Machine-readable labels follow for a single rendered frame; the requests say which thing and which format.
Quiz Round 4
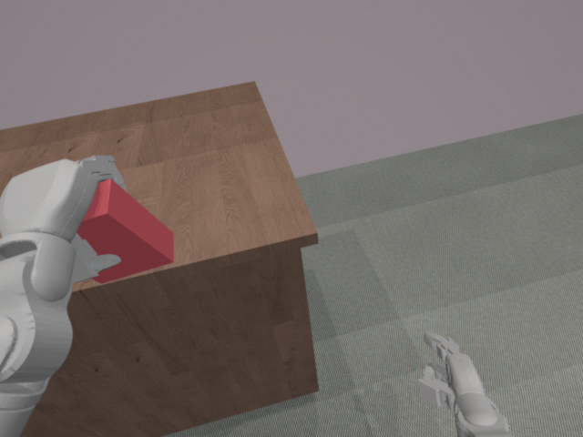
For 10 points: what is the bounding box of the sponge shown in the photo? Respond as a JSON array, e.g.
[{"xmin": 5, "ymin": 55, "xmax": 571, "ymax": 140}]
[{"xmin": 70, "ymin": 179, "xmax": 174, "ymax": 284}]

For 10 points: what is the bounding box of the right robot hand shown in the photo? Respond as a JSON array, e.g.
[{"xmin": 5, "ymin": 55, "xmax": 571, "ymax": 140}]
[{"xmin": 418, "ymin": 332, "xmax": 486, "ymax": 411}]

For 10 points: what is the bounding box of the left robot forearm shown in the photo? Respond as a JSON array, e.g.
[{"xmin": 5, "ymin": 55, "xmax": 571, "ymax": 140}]
[{"xmin": 0, "ymin": 232, "xmax": 76, "ymax": 437}]

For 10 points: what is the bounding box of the right robot forearm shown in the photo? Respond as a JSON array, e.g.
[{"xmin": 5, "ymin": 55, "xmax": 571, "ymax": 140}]
[{"xmin": 454, "ymin": 392, "xmax": 514, "ymax": 437}]

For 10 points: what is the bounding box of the table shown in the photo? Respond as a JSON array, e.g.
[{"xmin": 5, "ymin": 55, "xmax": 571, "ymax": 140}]
[{"xmin": 0, "ymin": 81, "xmax": 319, "ymax": 437}]

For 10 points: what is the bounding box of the left robot hand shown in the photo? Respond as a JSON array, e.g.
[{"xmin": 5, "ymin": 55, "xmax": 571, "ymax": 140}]
[{"xmin": 0, "ymin": 156, "xmax": 128, "ymax": 283}]

